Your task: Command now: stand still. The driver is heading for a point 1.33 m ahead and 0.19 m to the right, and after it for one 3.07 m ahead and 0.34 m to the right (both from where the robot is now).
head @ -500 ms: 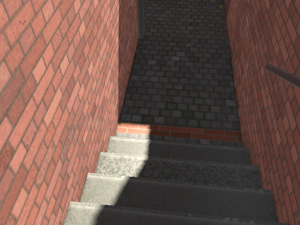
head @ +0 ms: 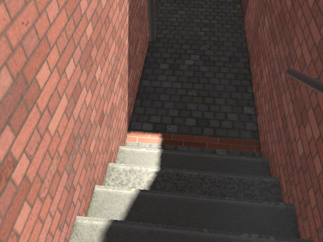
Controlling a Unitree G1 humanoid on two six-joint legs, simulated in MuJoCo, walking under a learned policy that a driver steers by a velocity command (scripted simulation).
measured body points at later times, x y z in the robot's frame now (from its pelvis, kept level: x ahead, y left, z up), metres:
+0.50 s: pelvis +0.08 +0.04 -0.02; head +0.09 +0.06 +0.43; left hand +0.09 +0.30 -0.17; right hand +0.02 -0.21 -0.16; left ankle +0.01 +0.11 -0.75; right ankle +0.04 -0.10 -0.68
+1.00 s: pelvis +0.31 +0.01 -0.20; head +0.32 +0.03 +0.25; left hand +0.29 +0.23 -0.36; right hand +0.33 -0.22 -0.35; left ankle +0.28 +0.18 -0.74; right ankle +0.29 -0.06 -0.92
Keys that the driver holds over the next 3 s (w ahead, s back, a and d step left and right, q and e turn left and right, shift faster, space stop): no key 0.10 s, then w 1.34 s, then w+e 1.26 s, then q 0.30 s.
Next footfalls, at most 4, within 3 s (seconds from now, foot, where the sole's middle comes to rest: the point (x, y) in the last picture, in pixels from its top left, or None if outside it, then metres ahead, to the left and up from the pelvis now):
0.84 right None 0.33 -0.06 -0.95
1.34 left None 0.63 0.19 -1.12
1.92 right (180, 208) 0.92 -0.05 -1.29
2.38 left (157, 182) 1.20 0.11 -1.46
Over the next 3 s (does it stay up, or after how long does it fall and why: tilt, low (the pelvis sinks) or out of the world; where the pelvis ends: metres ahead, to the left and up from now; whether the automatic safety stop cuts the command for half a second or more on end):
stays up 1.28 -0.06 -0.71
